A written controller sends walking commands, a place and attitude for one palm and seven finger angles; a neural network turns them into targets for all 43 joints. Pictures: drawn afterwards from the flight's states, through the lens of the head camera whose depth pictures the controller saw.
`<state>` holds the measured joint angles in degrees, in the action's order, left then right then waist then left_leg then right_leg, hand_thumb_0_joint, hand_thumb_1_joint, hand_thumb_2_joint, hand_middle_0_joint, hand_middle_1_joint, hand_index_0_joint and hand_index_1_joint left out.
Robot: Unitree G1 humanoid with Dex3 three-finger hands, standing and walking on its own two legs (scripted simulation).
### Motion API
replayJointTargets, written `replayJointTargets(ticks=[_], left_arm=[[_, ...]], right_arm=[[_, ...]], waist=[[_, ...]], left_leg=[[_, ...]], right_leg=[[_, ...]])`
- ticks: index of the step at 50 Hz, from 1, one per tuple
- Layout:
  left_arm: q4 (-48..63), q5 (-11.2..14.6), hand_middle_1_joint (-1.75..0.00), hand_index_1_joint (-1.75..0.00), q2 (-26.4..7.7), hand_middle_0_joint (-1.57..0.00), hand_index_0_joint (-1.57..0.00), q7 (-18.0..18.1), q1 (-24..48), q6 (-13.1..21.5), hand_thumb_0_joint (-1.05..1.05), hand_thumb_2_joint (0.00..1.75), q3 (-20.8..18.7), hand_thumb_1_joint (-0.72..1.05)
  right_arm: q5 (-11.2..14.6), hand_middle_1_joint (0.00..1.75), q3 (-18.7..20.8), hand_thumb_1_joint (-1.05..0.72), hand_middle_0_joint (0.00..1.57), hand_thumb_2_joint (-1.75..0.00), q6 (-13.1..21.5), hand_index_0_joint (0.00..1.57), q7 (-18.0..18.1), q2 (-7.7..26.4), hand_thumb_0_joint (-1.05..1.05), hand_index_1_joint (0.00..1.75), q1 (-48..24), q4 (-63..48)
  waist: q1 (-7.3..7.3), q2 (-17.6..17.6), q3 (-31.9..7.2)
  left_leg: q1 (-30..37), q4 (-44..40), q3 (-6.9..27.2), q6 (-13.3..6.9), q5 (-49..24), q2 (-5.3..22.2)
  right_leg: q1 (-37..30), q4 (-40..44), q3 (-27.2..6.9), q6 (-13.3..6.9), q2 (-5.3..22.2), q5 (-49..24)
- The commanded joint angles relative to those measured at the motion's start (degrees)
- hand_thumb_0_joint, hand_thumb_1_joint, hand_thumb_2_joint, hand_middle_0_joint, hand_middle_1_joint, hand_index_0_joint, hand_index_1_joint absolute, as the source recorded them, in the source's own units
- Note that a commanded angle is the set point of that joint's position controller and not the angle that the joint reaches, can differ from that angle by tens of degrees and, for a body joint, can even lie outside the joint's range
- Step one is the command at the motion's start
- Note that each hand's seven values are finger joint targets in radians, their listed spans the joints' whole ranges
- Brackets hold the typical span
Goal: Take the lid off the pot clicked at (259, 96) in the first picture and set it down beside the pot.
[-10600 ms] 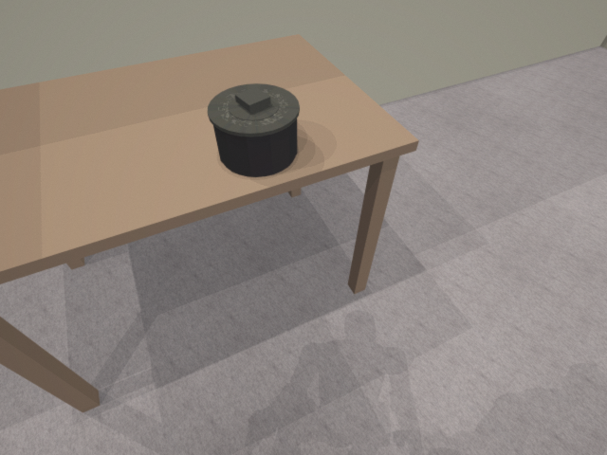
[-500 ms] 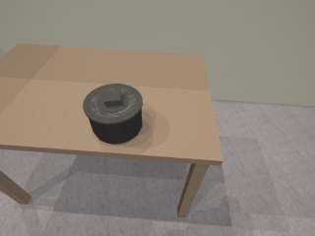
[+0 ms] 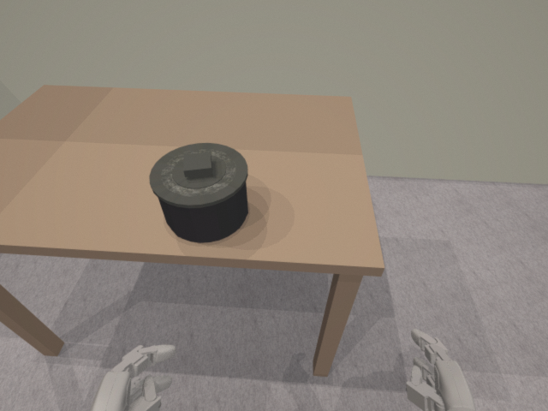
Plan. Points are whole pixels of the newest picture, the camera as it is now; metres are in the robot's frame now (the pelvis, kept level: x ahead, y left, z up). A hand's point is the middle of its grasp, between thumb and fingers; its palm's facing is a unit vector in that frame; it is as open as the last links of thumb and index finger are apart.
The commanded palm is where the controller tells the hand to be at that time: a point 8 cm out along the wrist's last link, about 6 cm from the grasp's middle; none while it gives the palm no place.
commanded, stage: lift the closed hand beside the body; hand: left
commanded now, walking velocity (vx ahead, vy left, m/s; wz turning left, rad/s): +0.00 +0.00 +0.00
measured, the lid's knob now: (198, 164) +0.53 +0.18 +0.08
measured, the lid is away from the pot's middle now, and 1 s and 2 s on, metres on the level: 0.00 0.00 0.00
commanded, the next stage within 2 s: raise the hand higher, near the body in 0.30 s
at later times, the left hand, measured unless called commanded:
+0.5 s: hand out of the picture +0.13 +0.23 -0.01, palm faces +0.26 -0.89 -0.37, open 3.1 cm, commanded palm +0.08 +0.26 +0.03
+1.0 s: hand (89, 367) +0.16 +0.24 +0.06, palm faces +0.28 -0.89 -0.37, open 3.1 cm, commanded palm +0.12 +0.27 +0.09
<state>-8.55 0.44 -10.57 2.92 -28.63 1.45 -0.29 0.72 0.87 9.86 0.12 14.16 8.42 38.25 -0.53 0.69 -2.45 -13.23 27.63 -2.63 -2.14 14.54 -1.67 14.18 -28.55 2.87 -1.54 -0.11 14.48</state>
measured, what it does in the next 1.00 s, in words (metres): stands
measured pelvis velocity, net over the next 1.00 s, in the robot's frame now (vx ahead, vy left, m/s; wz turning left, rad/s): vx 0.02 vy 0.01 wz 0.02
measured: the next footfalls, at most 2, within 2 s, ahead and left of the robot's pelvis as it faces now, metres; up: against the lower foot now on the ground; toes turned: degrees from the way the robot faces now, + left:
none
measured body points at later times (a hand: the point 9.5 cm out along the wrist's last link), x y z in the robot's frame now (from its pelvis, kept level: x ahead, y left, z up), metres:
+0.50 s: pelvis +0.01 -0.01 +0.00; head +0.01 -0.02 +0.45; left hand +0.11 +0.27 +0.02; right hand +0.19 -0.21 -0.09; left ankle +0.00 +0.09 -0.74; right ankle +0.01 -0.10 -0.74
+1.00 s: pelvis +0.02 +0.01 +0.01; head +0.01 -0.01 +0.45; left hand +0.14 +0.28 +0.08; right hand +0.24 -0.20 -0.06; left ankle +0.00 +0.09 -0.74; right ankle +0.01 -0.10 -0.74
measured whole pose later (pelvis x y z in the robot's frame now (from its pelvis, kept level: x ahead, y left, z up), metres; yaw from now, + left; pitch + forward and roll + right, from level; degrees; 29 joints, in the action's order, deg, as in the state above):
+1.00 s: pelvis +0.02 +0.01 +0.01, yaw +1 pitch -3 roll -1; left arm 16.6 1.1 -15.9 4.0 -36.6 2.2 -7.8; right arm -0.4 -1.0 7.5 2.7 12.5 9.1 34.1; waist 4.3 2.7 1.6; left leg -5.9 24.6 -1.3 -2.6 15.3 -1.6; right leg 5.0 -22.4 4.0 -1.0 -0.5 13.9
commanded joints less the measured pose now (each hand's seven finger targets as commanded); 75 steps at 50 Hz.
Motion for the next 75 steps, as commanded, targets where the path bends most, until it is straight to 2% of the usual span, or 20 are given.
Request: replayJointTargets(ticks=[1, 3, 8, 11, 13, 18, 23, 28, 34, 39, 44, 48, 56, 62, 64, 65, 67, 69, 71, 75], left_arm=[[9.50, 0.33, -1.12, -1.12, -6.03, -0.95, -0.95, 1.01, 1.62, 2.77, 0.00, 0.90, -3.12, 0.90], [9.00, 0.77, -1.21, -1.21, -6.82, -1.04, -1.04, 1.02, 5.22, 3.38, 0.00, 0.90, -3.88, 0.90], [27.27, 2.07, -1.45, -1.45, -10.15, -1.26, -1.26, 2.37, -2.74, 3.67, 0.00, 0.90, -6.74, 0.90], [14.25, 1.35, -1.50, -1.50, -4.84, -1.30, -1.30, 1.89, -1.44, 1.18, 0.00, 0.90, -2.38, 0.90], [12.52, 1.06, -1.50, -1.50, -6.89, -1.30, -1.30, 1.34, 0.56, 1.68, 0.00, 0.90, -4.04, 0.90], [30.86, 1.60, -1.50, -1.50, -14.91, -1.30, -1.30, 2.77, -8.03, 2.69, 0.00, 0.90, -12.78, 0.90], [15.62, 0.49, -1.50, -1.50, -7.49, -1.30, -1.30, 1.18, -9.59, 0.70, 0.00, 0.90, -7.26, 0.90], [36.98, 0.77, -1.50, -1.50, -14.56, -1.30, -1.30, 2.33, -10.93, 3.73, 0.00, 0.90, -12.10, 0.90], [24.31, 0.71, -1.50, -1.50, -10.41, -1.30, -1.30, 1.83, -10.42, 2.80, 0.00, 0.90, -10.72, 0.90], [42.06, 0.76, -1.50, -1.50, -14.69, -1.30, -1.30, 3.06, -9.94, 4.54, 0.00, 0.90, -12.95, 0.90], [31.10, 0.87, -1.50, -1.50, -11.02, -1.30, -1.30, 2.17, -9.15, 3.54, 0.00, 0.90, -11.82, 0.90], [42.48, 0.98, -1.50, -1.50, -13.87, -1.30, -1.30, 1.95, -6.17, 5.37, 0.00, 0.90, -12.94, 0.90], [37.50, 1.20, -1.50, -1.50, -12.10, -1.30, -1.30, 1.98, -4.86, 4.10, 0.00, 0.90, -13.54, 0.90], [47.58, 1.41, -1.50, -1.50, -16.99, -1.30, -1.30, 3.44, -2.02, 5.57, 0.00, 0.90, -17.71, 0.90], [44.65, 1.57, -1.50, -1.50, -15.91, -1.30, -1.30, 3.48, -3.55, 5.11, 0.00, 0.90, -17.81, 0.90], [42.09, -22.21, -1.49, -1.49, -24.96, -1.28, -1.28, 5.12, -1.68, -0.69, 0.00, 0.89, -13.16, 0.88], [44.48, -23.53, -1.45, -1.45, -20.41, -1.23, -1.23, 6.22, 2.83, -3.52, 0.00, 0.89, -12.06, 0.83], [41.39, -34.01, -1.40, -1.40, -24.62, -1.20, -1.20, 6.81, -0.84, -6.07, 0.00, 0.91, -13.16, 0.77], [45.40, -39.60, -1.30, -1.30, -29.27, -1.19, -1.19, 6.49, 0.68, -8.62, 0.00, 0.95, -15.08, 0.71], [39.88, -46.19, -1.11, -1.11, -31.64, -1.17, -1.17, 3.13, 5.99, -10.98, 0.00, 1.03, -13.20, 0.58]], right_arm=[[0.39, 0.30, 1.14, -0.90, 0.20, -0.90, -0.04, 0.20, 1.71, 5.80, 0.00, 0.30, -6.55, -12.10], [0.95, 0.30, 1.09, -0.90, 0.20, -0.90, -1.37, 0.20, 2.72, 5.71, 0.00, 0.30, -5.55, -12.83], [-0.37, 0.30, 0.00, -0.90, 0.20, -0.90, 0.02, 0.20, 4.29, 4.09, 0.00, 0.30, -3.80, -15.85], [-0.43, 0.30, -0.32, -0.90, 0.20, -0.90, -1.49, 0.20, 4.24, 4.46, 0.00, 0.30, -4.35, -14.07], [0.04, 0.30, -0.05, -0.90, 0.20, -0.90, -2.18, 0.20, 4.50, 5.46, 0.00, 0.30, -5.08, -13.78], [-0.96, 0.30, -0.69, -0.90, 0.20, -0.90, 0.39, 0.20, 4.57, 3.63, 0.00, 0.30, -5.21, -14.39], [-0.54, 0.30, 0.41, -0.90, 0.20, -0.90, -1.18, 0.20, 4.18, 4.52, 0.00, 0.30, -6.69, -11.81], [-0.99, 0.30, 0.03, -0.90, 0.20, -0.90, 2.12, 0.20, 4.15, 3.98, 0.00, 0.30, -5.62, -13.20], [-0.37, 0.30, 1.45, -0.90, 0.20, -0.90, 0.02, 0.20, 4.21, 4.75, 0.00, 0.30, -6.65, -11.06], [-0.94, 0.30, 0.54, -0.90, 0.20, -0.90, 2.39, 0.20, 3.86, 4.21, 0.00, 0.30, -4.55, -12.72], [-0.69, 0.30, 1.13, -0.90, 0.20, -0.90, 0.21, 0.20, 3.54, 4.68, 0.00, 0.30, -5.52, -11.86], [-0.93, 0.30, 0.58, -0.90, 0.20, -0.90, 0.89, 0.20, 2.99, 4.73, 0.00, 0.30, -5.19, -13.65], [-1.01, 0.30, 0.19, -0.90, 0.20, -0.90, -0.59, 0.20, 2.58, 4.42, 0.00, 0.30, -5.49, -12.72], [-1.30, 0.30, -0.40, -0.90, 0.20, -0.90, 0.87, 0.20, 2.82, 4.33, 0.00, 0.30, -4.78, -13.06], [-1.37, 0.30, -0.21, -0.90, 0.20, -0.90, 0.40, 0.20, 2.60, 4.19, 0.00, 0.30, -4.73, -12.51], [-1.58, 0.30, -1.32, -0.90, 0.20, -0.90, -3.27, 0.20, 2.00, 7.52, 0.00, 0.30, -7.16, -12.02], [-1.81, 0.30, -0.36, -0.90, 0.20, -0.90, -5.83, 0.20, 1.35, 6.26, 0.00, 0.30, -7.57, -14.15], [-1.70, 0.30, 0.22, -0.90, 0.20, -0.90, -8.28, 0.20, 0.96, 7.44, 0.00, 0.30, -8.22, -14.19], [-1.16, 0.30, -0.21, -0.90, 0.20, -0.90, -11.02, 0.20, 0.67, 8.30, 0.00, 0.30, -10.68, -16.20], [-0.14, 0.30, -0.26, -0.90, 0.20, -0.90, -13.21, 0.20, 1.05, 7.61, 0.00, 0.30, -14.39, -15.60]], waist=[[0.11, -0.32, 10.61], [-0.18, 1.38, 10.47], [3.03, 6.88, -9.00], [-0.28, -3.59, 3.88], [-0.17, -6.91, 8.55], [5.30, 8.84, -7.99], [2.05, -7.57, 7.29], [5.50, 6.55, -7.33], [2.91, -6.83, 7.28], [5.13, 10.09, -4.66], [3.35, -4.57, 6.05], [4.41, 6.08, -0.36], [3.77, -1.92, 3.91], [5.09, 7.07, -2.79], [4.97, 2.38, -1.05], [4.29, 3.97, 3.50], [4.42, 5.09, 4.80], [6.44, 5.49, 0.70], [7.06, 4.33, -6.16], [5.77, 1.27, -7.57]], left_leg=[[-5.73, -4.23, 3.83, 1.17, 3.16, 1.45], [-4.47, -3.77, 3.19, 0.86, 7.39, 0.96], [6.56, -3.40, 3.51, 0.29, -5.59, 1.03], [1.70, -2.42, 3.70, -0.18, -3.63, 1.04], [-0.78, -2.65, 3.76, -0.47, -0.12, 1.07], [7.64, -4.59, 4.45, 0.37, -12.91, 1.55], [1.45, -3.66, 3.96, -0.45, -9.05, 1.97], [9.66, -5.08, 4.79, 0.02, -15.63, 2.31], [4.55, -4.72, 3.79, -0.47, -9.74, 2.44], [11.32, -5.66, 5.02, 0.58, -17.76, 2.82], [7.28, -6.36, 4.77, 0.19, -12.74, 3.33], [10.47, -6.59, 5.07, 0.52, -14.97, 3.04], [8.65, -6.66, 5.10, 0.83, -15.68, 3.41], [11.24, -6.54, 6.21, 1.54, -17.21, 3.65], [10.55, -6.55, 6.10, 1.66, -18.28, 3.71], [3.92, -5.80, 6.52, 1.55, -18.24, 2.63], [2.08, -6.32, 5.84, 2.09, -17.21, 2.85], [2.16, -6.34, 5.58, 1.95, -14.02, 2.81], [1.58, -6.20, 5.13, 1.51, -13.49, 2.41], [3.01, -5.89, 5.70, 0.12, -11.59, 2.07]], right_leg=[[5.31, 7.76, -1.72, 0.02, 1.14, 2.31], [6.40, 8.87, -2.15, -0.11, 1.13, 6.38], [-5.92, 7.18, -2.65, -0.70, 1.55, -4.81], [0.91, 8.92, -1.42, 0.33, 0.78, -4.23], [3.18, 10.25, -1.36, 0.59, 0.96, 0.39], [-9.98, 6.91, -2.02, -1.03, 2.04, -10.74], [-1.63, 8.98, -0.47, 0.64, 1.25, -8.75], [-9.56, 7.20, -1.32, -0.23, 2.24, -11.34], [-2.08, 10.24, -0.88, 0.58, 1.53, -8.01], [-8.75, 8.26, -1.59, -0.24, 2.10, -11.58], [-3.87, 10.08, -0.37, 0.15, 1.13, -9.23], [-7.28, 9.35, -1.42, -0.13, 1.76, -10.42], [-6.19, 9.81, -0.81, -0.15, 1.16, -11.36], [-9.46, 9.02, -1.89, -0.53, 1.53, -11.13], [-9.12, 9.00, -1.32, -0.52, 1.30, -12.11], [-3.84, 6.66, -4.64, -1.39, -0.40, -12.95], [-2.88, 6.32, -1.26, -1.95, 0.79, -9.83], [-3.36, 6.11, -3.97, -2.42, -0.05, -7.84], [-7.63, 5.40, -5.94, -2.47, -0.19, -9.12], [-7.70, 6.86, -7.48, -1.80, -0.08, -8.24]])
